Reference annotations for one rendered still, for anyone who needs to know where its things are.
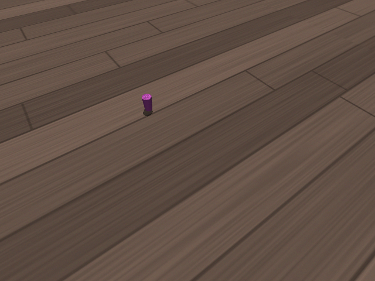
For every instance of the cup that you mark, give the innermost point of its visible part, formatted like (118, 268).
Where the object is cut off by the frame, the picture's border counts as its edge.
(147, 101)

